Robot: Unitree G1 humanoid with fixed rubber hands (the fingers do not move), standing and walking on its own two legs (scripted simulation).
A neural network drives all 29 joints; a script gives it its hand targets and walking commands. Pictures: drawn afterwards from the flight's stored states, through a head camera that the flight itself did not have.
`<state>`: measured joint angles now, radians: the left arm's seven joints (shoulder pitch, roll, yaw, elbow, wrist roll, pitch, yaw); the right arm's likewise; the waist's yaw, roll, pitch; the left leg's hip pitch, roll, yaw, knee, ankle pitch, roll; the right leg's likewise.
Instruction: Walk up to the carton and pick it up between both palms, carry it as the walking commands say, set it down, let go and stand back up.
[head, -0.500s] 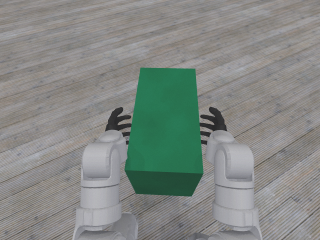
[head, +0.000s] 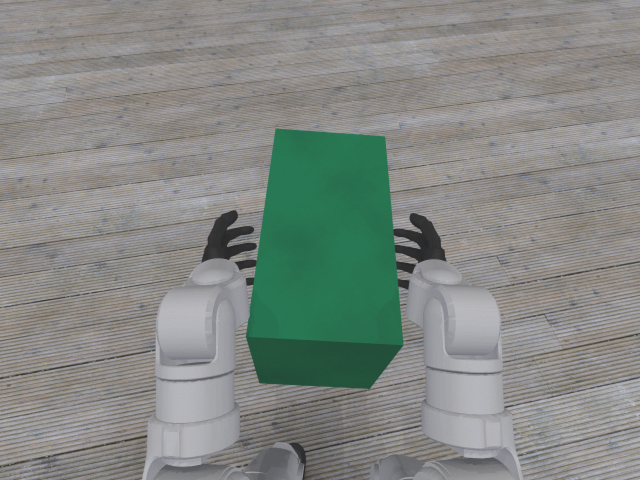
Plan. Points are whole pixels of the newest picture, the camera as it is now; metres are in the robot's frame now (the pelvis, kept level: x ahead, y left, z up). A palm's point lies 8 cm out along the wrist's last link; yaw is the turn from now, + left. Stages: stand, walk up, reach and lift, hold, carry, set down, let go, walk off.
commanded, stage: carry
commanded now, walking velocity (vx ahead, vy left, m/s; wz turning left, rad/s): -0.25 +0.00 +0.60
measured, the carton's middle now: (322, 258) +0.39 +0.02 +0.00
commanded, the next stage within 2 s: none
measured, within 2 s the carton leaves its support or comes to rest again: neither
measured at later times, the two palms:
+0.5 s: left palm out of the picture +0.07 +0.27 +0.08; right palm (289, 452) +0.14 +0.04 +0.10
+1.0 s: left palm out of the picture -0.16 +0.30 +0.09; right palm out of the picture -0.04 +0.09 +0.09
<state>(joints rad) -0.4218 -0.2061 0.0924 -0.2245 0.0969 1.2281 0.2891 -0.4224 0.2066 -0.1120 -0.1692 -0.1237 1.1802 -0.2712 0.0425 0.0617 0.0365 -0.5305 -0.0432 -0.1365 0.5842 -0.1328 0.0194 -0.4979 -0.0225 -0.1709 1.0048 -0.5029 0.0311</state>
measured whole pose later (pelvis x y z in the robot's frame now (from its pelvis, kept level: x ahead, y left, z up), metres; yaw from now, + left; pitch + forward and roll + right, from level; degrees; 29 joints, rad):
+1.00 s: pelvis -0.37 +0.04 +0.00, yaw +31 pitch +0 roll +2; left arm -0.41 -0.20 0.08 -0.19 0.08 1.20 0.26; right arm -0.40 0.20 -0.11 -0.25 -0.12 1.22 -0.29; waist 0.00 -0.02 0.09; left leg -0.66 -0.02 -0.05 1.15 -0.38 -0.06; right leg -0.33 -0.13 -0.25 0.63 -0.30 -0.06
